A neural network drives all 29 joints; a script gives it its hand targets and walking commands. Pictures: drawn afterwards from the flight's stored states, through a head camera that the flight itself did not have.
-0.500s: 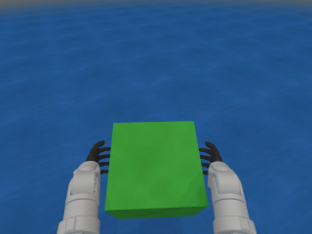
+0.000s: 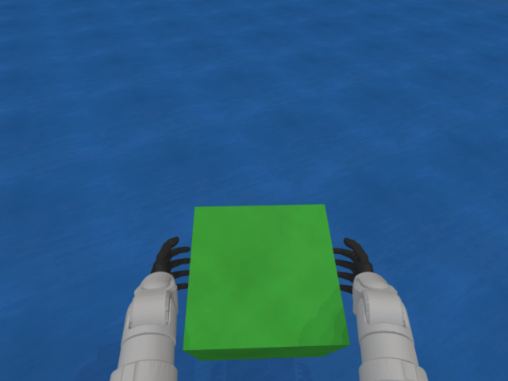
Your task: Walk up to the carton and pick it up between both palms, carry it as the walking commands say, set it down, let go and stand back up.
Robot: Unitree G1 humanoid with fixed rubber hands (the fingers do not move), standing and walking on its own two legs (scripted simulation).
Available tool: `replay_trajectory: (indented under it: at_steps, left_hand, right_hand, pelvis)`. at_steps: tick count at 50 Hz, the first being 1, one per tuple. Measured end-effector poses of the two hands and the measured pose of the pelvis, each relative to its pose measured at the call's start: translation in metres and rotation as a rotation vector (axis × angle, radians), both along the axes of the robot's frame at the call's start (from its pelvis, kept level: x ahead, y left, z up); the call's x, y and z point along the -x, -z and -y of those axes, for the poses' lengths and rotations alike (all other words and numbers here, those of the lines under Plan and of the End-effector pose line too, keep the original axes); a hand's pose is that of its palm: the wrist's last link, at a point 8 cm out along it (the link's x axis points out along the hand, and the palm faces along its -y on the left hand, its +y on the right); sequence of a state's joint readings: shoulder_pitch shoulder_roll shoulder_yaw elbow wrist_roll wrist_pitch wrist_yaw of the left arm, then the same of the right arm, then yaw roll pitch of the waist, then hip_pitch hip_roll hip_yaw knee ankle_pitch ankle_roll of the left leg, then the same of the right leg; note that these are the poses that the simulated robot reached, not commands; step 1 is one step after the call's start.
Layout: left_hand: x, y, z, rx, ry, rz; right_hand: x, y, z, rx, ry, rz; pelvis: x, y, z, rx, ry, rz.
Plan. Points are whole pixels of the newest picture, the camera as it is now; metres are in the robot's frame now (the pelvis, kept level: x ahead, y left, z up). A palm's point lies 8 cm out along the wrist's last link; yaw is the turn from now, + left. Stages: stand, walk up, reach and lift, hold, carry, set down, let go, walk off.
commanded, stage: set down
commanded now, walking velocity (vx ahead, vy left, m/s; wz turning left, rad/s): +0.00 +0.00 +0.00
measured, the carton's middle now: (261, 284) +0.33 -0.04 -0.07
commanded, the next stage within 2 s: none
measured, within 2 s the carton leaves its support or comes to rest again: neither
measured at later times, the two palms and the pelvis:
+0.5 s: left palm (179, 298) +0.32 +0.12 -0.07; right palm (351, 293) +0.30 -0.21 -0.08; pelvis -0.02 -0.03 -0.03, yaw +1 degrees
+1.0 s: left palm (185, 304) +0.35 +0.12 -0.17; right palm (336, 296) +0.34 -0.21 -0.16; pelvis -0.05 -0.03 -0.10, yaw +1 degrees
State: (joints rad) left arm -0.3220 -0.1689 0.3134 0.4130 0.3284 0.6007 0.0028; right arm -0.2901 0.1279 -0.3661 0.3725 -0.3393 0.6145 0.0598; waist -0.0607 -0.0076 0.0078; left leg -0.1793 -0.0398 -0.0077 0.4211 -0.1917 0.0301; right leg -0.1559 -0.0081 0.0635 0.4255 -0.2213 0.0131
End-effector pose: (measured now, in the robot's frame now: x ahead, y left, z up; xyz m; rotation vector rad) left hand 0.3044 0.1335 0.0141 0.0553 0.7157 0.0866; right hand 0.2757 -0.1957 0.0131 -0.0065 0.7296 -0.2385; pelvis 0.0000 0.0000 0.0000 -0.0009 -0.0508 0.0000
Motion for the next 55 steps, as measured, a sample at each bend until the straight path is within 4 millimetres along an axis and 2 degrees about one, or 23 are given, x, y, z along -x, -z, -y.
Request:
replay_trajectory:
  at_steps: [8,23,38,55]
  left_hand:
    - [-0.01,0.027,0.006,-0.005,-0.002,-0.014]
    - [-0.012,0.077,0.012,-0.01,-0.06,-0.004]
    - [-0.03,0.133,0.012,0.029,-0.076,0.008]
    - [-0.051,0.2,0.012,0.022,-0.116,0.0]
  right_hand:
    - [-0.009,0.029,0.006,-0.002,-0.016,-0.021]
    - [-0.025,0.083,0.011,-0.008,-0.024,-0.023]
    - [-0.046,0.133,0.012,-0.03,-0.018,0.003]
    - [-0.066,0.196,0.01,-0.025,-0.02,0.0]
  pelvis:
    - [-0.001,0.005,0.001,-0.004,0.003,-0.094]
    - [0.016,0.026,0.026,0.002,-0.023,-0.311]
    - [0.044,0.066,0.035,0.01,-0.026,-0.496]
    - [0.049,0.118,0.022,0.018,-0.026,-0.695]
